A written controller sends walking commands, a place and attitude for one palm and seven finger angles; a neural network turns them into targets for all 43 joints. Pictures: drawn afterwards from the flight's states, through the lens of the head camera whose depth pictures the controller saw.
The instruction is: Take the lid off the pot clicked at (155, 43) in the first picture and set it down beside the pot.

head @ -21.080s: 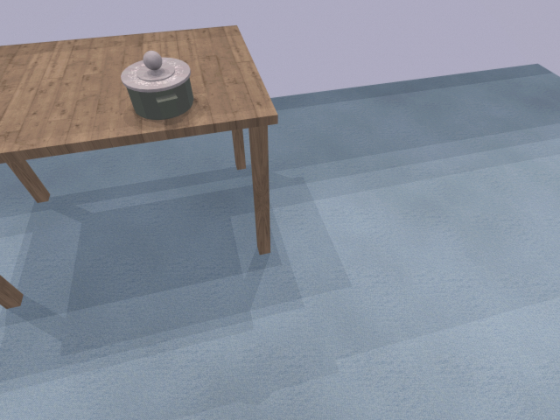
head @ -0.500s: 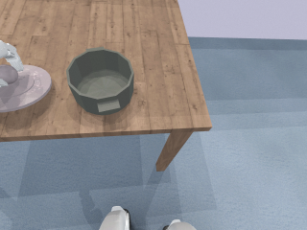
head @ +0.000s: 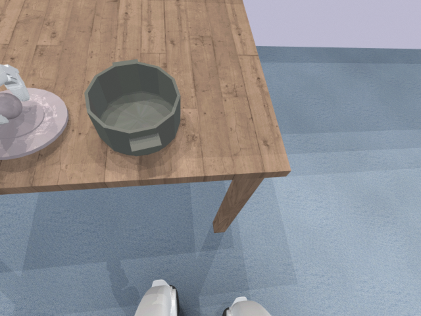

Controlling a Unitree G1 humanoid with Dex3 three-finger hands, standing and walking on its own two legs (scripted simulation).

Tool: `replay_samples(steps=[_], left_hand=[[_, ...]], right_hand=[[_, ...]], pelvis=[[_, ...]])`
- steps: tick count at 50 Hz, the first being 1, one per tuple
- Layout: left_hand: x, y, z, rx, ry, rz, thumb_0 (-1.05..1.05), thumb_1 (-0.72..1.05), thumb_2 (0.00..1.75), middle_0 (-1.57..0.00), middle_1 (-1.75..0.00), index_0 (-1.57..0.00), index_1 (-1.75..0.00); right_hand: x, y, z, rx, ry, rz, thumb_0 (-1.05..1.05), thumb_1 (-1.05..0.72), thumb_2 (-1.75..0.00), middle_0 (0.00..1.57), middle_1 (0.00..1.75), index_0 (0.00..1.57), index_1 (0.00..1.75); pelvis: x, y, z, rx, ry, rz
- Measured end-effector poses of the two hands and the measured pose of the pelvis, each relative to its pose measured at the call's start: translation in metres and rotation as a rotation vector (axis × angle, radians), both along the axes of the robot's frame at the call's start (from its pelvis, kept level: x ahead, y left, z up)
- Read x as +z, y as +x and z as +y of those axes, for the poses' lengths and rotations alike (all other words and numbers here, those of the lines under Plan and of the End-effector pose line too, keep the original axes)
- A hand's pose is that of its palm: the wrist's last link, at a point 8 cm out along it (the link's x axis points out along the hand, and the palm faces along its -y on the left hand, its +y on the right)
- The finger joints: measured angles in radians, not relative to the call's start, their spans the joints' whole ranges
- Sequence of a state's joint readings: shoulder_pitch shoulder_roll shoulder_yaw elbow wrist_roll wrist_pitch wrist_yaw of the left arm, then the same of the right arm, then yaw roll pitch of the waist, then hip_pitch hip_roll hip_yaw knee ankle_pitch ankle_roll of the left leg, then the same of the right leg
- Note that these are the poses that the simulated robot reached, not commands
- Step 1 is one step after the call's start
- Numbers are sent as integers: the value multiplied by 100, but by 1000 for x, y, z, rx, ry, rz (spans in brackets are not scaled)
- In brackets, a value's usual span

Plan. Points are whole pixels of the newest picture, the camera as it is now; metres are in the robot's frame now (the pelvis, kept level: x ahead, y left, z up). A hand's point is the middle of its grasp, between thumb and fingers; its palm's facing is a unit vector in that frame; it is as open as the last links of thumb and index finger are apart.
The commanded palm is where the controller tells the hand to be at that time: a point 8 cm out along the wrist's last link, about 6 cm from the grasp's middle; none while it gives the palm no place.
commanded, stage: open the fingers wide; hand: left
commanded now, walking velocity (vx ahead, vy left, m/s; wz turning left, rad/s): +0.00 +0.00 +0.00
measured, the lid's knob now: (6, 106) +0.50 +0.35 +0.04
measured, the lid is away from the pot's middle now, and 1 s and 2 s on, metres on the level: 0.23 0.24 0.24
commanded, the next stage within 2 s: raise the empty hand in 1.02 s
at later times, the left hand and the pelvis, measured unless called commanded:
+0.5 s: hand out of the picture +0.44 +0.36 +0.07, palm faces -0.45 -0.16 -0.88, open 8.4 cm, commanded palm +0.48 +0.35 +0.13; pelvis +0.00 +0.00 +0.00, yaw +1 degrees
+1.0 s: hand out of the picture +0.45 +0.35 +0.08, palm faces -0.44 -0.15 -0.88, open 10.9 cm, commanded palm +0.49 +0.35 +0.13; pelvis +0.00 +0.00 +0.00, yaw +1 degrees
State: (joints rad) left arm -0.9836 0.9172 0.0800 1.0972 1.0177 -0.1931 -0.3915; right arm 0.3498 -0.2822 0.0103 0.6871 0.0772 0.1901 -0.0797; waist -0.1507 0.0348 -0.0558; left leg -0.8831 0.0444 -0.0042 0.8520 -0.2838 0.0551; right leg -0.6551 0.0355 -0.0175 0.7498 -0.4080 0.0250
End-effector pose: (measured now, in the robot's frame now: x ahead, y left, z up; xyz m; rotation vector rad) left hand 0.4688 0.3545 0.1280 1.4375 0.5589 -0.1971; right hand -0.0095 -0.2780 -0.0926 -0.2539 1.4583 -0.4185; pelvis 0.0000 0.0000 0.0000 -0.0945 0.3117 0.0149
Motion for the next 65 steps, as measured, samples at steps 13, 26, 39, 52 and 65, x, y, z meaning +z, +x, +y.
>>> replay_samples(steps=[13,26,39,52,65], left_hand=[[1,-18,6,27,-4,4,5,37,80,-84,-110,-47,-93],[4,-21,7,21,-8,2,1,31,72,-70,-107,-43,-94],[6,-17,1,6,4,-1,0,13,59,-42,-97,-37,-95],[6,-14,1,27,10,6,0,4,56,-34,-92,-33,-92],[17,-13,1,12,12,-17,0,3,57,-34,-91,-34,-91]], right_hand=[[-1,30,0,50,7,-67,0,-90,-90,20,30,20,30],[-1,31,-3,59,-4,-70,0,-90,-90,20,30,20,30],[-2,16,-1,37,5,-36,0,-90,-90,20,30,20,30],[-3,15,0,25,14,-44,0,-90,-90,20,30,20,30],[-1,22,-3,35,4,-43,0,-90,-90,20,30,20,30]], pelvis=[[2,-3,0,20,0,-31],[1,-4,0,22,2,-35],[1,-5,0,20,3,-34],[2,-4,-1,15,6,-33],[3,-1,-1,20,4,-35]])
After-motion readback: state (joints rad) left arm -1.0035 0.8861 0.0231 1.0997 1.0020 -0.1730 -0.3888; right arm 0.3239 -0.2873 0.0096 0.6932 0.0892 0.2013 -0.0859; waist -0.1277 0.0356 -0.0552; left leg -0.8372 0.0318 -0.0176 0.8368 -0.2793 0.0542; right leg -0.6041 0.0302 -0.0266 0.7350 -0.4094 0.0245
